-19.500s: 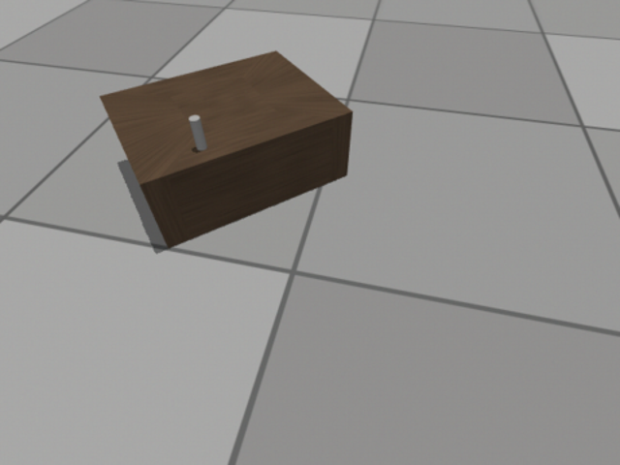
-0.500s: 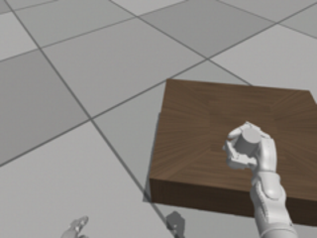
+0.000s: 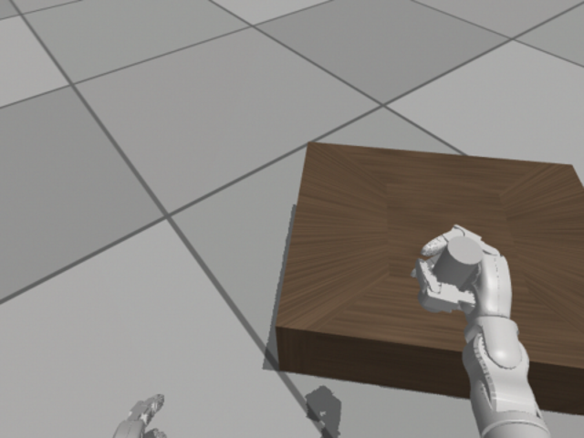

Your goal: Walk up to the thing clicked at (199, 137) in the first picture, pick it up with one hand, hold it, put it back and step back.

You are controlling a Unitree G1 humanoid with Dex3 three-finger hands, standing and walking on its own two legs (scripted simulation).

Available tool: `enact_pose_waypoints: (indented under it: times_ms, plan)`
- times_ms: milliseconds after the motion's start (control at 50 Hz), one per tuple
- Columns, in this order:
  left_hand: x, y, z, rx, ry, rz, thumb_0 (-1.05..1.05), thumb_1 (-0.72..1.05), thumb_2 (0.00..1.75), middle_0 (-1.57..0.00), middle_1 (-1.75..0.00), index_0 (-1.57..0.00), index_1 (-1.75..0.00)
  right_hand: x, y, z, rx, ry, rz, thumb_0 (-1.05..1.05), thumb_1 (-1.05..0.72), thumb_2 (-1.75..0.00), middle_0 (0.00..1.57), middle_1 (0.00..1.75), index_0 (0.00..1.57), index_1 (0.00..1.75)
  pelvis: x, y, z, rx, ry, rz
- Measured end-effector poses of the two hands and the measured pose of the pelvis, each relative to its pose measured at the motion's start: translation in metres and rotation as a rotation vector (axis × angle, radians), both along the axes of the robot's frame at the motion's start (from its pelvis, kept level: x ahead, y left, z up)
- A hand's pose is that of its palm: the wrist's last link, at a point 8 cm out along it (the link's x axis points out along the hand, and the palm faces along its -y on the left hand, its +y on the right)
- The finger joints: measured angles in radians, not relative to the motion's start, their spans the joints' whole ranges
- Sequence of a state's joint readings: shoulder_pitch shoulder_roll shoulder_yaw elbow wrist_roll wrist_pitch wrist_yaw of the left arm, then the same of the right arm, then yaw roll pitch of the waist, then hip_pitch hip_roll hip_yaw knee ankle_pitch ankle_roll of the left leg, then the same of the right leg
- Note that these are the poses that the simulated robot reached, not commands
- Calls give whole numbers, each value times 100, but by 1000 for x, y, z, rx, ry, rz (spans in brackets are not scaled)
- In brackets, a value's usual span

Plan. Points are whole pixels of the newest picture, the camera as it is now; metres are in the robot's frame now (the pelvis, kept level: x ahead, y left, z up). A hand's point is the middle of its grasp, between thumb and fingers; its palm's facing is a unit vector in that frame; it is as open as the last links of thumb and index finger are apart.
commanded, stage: crouch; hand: right
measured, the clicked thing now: (446, 277) +0.33 -0.18 +0.05
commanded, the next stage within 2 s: lower in 1.32 s
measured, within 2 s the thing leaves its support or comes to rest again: neither
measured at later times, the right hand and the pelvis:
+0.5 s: hand (414, 277) +0.40 -0.19 -0.07, palm faces +0.12 +0.99 +0.00, open 5.2 cm; pelvis -0.03 +0.00 -0.09, yaw +1 degrees
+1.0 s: hand (402, 277) +0.45 -0.19 -0.16, palm faces +0.16 +0.99 -0.02, open 5.2 cm; pelvis -0.04 +0.00 -0.16, yaw +3 degrees
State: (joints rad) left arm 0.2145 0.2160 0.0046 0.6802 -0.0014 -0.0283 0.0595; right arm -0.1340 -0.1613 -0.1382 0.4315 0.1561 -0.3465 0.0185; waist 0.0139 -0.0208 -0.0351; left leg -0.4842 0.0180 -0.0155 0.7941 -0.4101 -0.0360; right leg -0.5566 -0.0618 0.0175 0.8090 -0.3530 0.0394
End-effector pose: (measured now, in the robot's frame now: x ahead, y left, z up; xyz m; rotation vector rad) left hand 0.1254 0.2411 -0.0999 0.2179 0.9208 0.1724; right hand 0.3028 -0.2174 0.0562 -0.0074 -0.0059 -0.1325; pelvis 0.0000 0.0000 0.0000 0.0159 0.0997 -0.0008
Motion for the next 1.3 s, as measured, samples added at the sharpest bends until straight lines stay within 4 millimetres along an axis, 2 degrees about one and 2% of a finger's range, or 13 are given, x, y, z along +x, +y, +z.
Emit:
enact_pose_waypoints:
  times_ms: [120,260,480,600,740,920,1120,1300]
  plan:
    - [0,2,-2,9,4,-4,1,91,91,-20,-31,-20,-30,4,-2,-11,17,15,-14,2,-16,-116,102,117,105,112,-1,1,-3,0,16,-2]
    - [-10,10,-19,42,42,-12,1,91,91,-20,-31,-21,-30,17,-5,-45,18,34,-1,2,-16,-116,102,117,104,112,-12,2,-20,1,84,-1]
    - [-54,20,-84,95,179,10,1,91,91,-20,-31,-21,-30,65,-17,-121,5,1,12,2,-17,-116,102,117,104,112,-27,-4,-83,15,281,16]
    - [-81,15,-119,72,286,26,1,91,90,-20,-31,-21,-30,87,-22,-147,1,0,-2,2,-17,-115,102,117,104,112,-31,-7,-109,21,343,19]
    - [-99,11,-145,37,357,38,1,91,90,-20,-30,-21,-30,102,-18,-174,2,28,-11,2,-17,-115,102,117,104,112,-33,-6,-128,26,390,27]
    - [-102,21,-166,56,378,43,0,91,90,-20,-30,-21,-30,113,-23,-205,-1,17,-35,2,-17,-115,102,117,104,112,-37,-3,-154,33,440,32]
    - [-95,29,-186,82,372,35,0,92,90,-20,-30,-20,-29,123,-28,-224,1,19,-25,2,-17,-116,102,117,104,112,-41,-2,-176,42,469,36]
    - [-96,28,-201,88,374,37,0,92,90,-20,-30,-20,-29,127,-30,-245,9,30,-12,2,-17,-116,102,117,104,112,-45,-5,-193,46,486,39]
